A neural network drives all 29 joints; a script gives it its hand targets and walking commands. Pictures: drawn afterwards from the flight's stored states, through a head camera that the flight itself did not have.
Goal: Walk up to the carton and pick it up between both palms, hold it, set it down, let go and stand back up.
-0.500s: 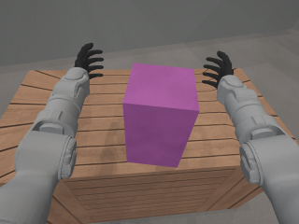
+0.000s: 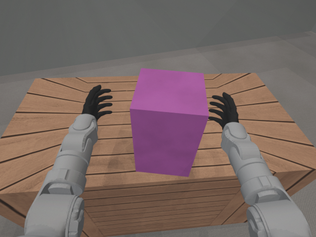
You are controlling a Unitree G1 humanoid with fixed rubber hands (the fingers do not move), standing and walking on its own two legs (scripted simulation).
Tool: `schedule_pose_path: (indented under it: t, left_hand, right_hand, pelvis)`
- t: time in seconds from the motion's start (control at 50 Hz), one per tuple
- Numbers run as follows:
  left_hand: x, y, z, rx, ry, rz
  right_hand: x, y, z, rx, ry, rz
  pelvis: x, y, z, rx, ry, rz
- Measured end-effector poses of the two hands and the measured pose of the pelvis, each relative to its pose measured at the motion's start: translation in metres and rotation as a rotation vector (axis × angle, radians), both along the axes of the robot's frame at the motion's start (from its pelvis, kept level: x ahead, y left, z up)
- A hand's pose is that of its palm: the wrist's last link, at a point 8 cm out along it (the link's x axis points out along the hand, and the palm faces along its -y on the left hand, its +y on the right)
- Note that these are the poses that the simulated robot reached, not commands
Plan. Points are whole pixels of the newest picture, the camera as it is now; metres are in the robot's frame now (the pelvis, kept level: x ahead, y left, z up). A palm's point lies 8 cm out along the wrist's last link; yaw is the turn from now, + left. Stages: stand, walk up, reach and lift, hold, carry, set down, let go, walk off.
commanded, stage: set down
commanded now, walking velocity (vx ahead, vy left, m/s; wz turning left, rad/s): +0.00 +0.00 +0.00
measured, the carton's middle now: (166, 126) +0.44 -0.01 +0.03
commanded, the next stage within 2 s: none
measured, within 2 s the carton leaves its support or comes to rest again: neither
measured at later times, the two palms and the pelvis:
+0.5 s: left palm (87, 158) +0.32 +0.20 +0.03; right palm (227, 161) +0.32 -0.17 +0.04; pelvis +0.01 +0.01 +0.00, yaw +1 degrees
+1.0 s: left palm (83, 190) +0.26 +0.21 -0.02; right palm (229, 192) +0.26 -0.18 -0.02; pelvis +0.01 +0.01 +0.00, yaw +1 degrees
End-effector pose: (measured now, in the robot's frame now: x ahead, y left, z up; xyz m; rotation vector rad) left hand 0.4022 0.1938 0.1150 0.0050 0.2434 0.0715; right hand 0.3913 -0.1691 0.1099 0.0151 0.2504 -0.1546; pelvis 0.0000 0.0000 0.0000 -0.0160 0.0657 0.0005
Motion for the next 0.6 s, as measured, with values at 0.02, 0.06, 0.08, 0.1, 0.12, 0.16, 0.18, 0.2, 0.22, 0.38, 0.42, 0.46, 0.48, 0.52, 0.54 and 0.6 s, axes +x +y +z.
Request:
schedule_pose_path:
  t: [0.02,0.06,0.08,0.1,0.12,0.16,0.18,0.2,0.22,0.38,0.42,0.46,0.48,0.52,0.54,0.6]
  left_hand:
    - [-0.002,0.000,0.000,0.002,-0.004,-0.004]
    - [-0.008,0.000,-0.002,0.003,-0.004,-0.009]
    - [-0.011,0.001,-0.005,0.003,-0.001,-0.010]
    - [-0.015,0.002,-0.009,0.003,0.004,-0.010]
    - [-0.020,0.003,-0.014,0.002,0.011,-0.009]
    - [-0.029,0.005,-0.026,-0.001,0.028,-0.002]
    - [-0.033,0.006,-0.032,-0.003,0.037,0.003]
    - [-0.038,0.008,-0.039,-0.005,0.046,0.010]
    - [-0.041,0.009,-0.045,-0.007,0.054,0.017]
    - [-0.060,0.011,-0.070,0.001,0.025,0.033]
    - [-0.066,0.010,-0.073,0.007,0.010,0.018]
    - [-0.073,0.009,-0.076,0.008,0.004,0.005]
    - [-0.077,0.009,-0.078,0.007,0.004,0.000]
    - [-0.084,0.009,-0.083,0.004,0.009,-0.002]
    - [-0.087,0.009,-0.086,0.002,0.011,-0.001]
    - [-0.096,0.012,-0.093,0.001,0.011,0.010]
  right_hand:
    - [-0.003,0.000,0.000,-0.003,-0.001,0.000]
    - [-0.009,-0.001,-0.004,-0.007,0.002,0.001]
    - [-0.013,-0.001,-0.007,-0.008,0.006,0.002]
    - [-0.017,-0.001,-0.011,-0.008,0.010,0.003]
    - [-0.021,0.000,-0.015,-0.007,0.016,0.004]
    - [-0.029,0.000,-0.026,-0.003,0.028,0.005]
    - [-0.033,0.001,-0.031,-0.001,0.034,0.005]
    - [-0.036,0.001,-0.037,0.002,0.041,0.005]
    - [-0.039,0.001,-0.042,0.006,0.047,0.005]
    - [-0.051,0.003,-0.061,0.018,0.023,0.019]
    - [-0.057,0.003,-0.063,0.018,0.008,0.020]
    - [-0.065,0.002,-0.067,0.016,0.001,0.017]
    - [-0.070,0.001,-0.069,0.015,0.001,0.014]
    - [-0.079,-0.001,-0.074,0.012,0.008,0.008]
    - [-0.083,-0.002,-0.077,0.011,0.013,0.006]
    - [-0.094,-0.006,-0.085,0.007,0.032,0.003]
  pelvis:
    - [0.000,0.000,0.000,0.001,-0.011,-0.001]
    - [0.001,0.001,0.001,0.002,-0.033,-0.002]
    - [0.002,0.001,0.001,0.003,-0.044,-0.003]
    - [0.002,0.001,0.002,0.004,-0.053,-0.003]
    - [0.002,0.001,0.002,0.005,-0.060,-0.003]
    - [0.003,0.002,0.002,0.005,-0.070,-0.002]
    - [0.002,0.002,0.001,0.006,-0.071,0.000]
    - [0.002,0.002,0.001,0.006,-0.069,0.001]
    - [0.001,0.002,0.001,0.006,-0.065,0.002]
    - [0.000,0.005,0.000,0.001,-0.028,0.011]
    - [0.002,0.006,0.000,0.000,-0.033,0.012]
    - [0.004,0.006,0.000,0.001,-0.043,0.013]
    - [0.005,0.006,0.001,0.002,-0.048,0.013]
    - [0.007,0.007,0.001,0.004,-0.058,0.012]
    - [0.008,0.007,0.000,0.005,-0.062,0.011]
    - [0.009,0.007,0.000,0.008,-0.070,0.010]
